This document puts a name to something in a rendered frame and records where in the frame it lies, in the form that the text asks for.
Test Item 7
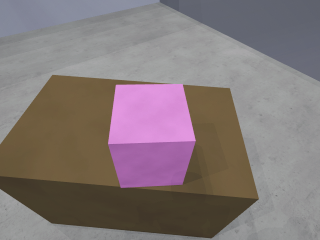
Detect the pedestal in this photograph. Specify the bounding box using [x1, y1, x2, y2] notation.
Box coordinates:
[0, 75, 259, 239]

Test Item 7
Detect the carton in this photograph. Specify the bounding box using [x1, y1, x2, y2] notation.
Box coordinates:
[108, 84, 196, 188]

